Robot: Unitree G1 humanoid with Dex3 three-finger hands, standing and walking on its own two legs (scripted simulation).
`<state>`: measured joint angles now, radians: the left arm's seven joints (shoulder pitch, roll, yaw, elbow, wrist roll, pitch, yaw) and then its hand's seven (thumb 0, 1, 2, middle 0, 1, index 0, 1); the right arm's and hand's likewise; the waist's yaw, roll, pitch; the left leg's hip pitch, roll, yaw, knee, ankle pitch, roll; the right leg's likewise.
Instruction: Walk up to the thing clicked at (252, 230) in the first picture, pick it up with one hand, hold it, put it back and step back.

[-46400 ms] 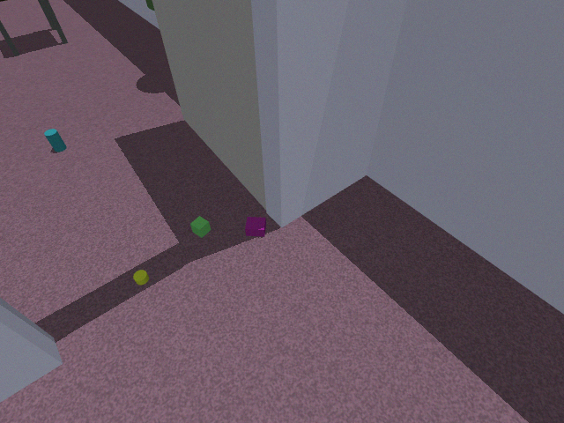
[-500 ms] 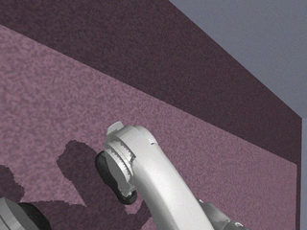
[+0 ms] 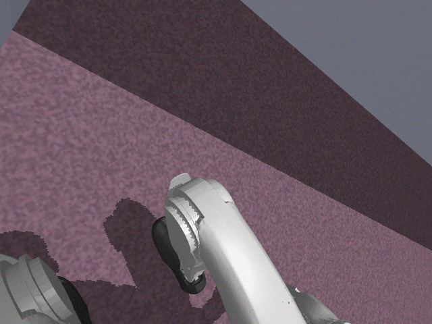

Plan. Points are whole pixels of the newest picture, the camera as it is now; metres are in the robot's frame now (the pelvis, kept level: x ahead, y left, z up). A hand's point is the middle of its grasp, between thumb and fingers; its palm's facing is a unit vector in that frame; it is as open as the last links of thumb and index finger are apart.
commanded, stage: settle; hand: left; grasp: from above
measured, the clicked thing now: out of the picture +0.53 +0.33 -0.26
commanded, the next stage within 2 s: lift in 0.40 s
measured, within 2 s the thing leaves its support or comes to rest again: neither
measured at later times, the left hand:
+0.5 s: hand out of the picture +0.51 +0.32 -0.16, palm faces -0.43 -0.09 -0.90, open 10.1 cm
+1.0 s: hand out of the picture +0.44 +0.34 -0.06, palm faces -0.45 -0.14 -0.88, open 10.1 cm
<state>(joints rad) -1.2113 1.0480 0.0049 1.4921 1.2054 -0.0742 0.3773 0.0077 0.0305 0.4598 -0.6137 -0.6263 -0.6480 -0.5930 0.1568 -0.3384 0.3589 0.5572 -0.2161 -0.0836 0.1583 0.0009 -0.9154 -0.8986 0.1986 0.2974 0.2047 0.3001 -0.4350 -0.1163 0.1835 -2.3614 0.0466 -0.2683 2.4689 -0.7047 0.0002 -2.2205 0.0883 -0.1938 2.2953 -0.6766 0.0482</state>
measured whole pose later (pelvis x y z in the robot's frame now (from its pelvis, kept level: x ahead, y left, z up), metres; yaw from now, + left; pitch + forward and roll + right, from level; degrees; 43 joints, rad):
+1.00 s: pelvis -0.02 -0.01 +0.05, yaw +8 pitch +35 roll -10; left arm -0.93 0.75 -0.05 0.96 1.06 -0.05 -0.05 0.01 0.06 0.43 -0.58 -0.64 -0.62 -0.61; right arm 0.22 -0.32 0.11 0.54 -0.07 0.14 0.06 0.00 -0.90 -0.90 0.20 0.30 0.21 0.30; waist -0.22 0.03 -0.07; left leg -2.24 0.02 -0.14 2.23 -0.61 0.01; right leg -2.13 0.03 -0.10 2.15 -0.65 0.02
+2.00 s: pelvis +0.04 +0.00 +0.36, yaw +15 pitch +16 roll -2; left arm -0.42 0.42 -0.19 0.86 1.01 0.00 0.11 0.01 0.03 0.45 -0.62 -0.62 -0.66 -0.58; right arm 0.24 -0.24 -0.03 0.73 0.04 0.00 -0.06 0.01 -0.89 -0.89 0.20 0.30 0.20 0.30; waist -0.08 0.04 -0.13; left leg -0.94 0.04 -0.01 1.11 -0.44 0.00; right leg -0.90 0.02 0.00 1.07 -0.45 0.01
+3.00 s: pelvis +0.07 +0.01 +0.43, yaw +15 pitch +5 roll +0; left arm -0.28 0.41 -0.22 0.66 1.01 -0.01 -0.01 0.01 0.03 0.45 -0.63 -0.61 -0.67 -0.57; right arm 0.21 -0.25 -0.04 0.69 0.06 0.07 -0.06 0.01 -0.89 -0.89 0.20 0.30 0.20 0.30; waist -0.01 0.05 -0.06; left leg -0.46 0.02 0.03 0.67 -0.31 0.00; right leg -0.44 0.00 0.03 0.66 -0.32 0.02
